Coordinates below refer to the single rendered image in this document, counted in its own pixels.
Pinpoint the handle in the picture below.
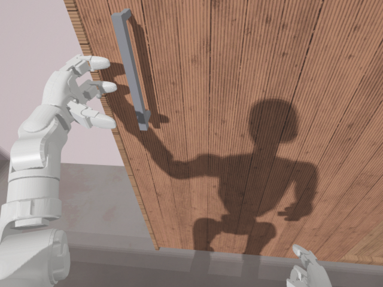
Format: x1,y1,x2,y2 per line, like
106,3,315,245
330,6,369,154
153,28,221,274
111,8,151,131

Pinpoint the robot left upper arm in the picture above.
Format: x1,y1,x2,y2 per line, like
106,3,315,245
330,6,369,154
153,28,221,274
0,228,70,287

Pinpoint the robot left hand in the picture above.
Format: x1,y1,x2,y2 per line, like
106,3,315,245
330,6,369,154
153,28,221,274
42,54,117,129

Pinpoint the left robot forearm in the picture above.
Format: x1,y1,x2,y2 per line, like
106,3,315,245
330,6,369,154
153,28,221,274
0,105,71,244

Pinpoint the wardrobe door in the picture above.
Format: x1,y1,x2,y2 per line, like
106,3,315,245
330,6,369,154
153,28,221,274
346,221,383,258
75,0,383,262

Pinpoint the robot right hand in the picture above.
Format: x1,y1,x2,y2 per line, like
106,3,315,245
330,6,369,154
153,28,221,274
287,244,332,287

